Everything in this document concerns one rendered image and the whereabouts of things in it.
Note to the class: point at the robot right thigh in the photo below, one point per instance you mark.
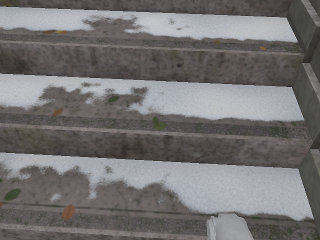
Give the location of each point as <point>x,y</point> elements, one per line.
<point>227,226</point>

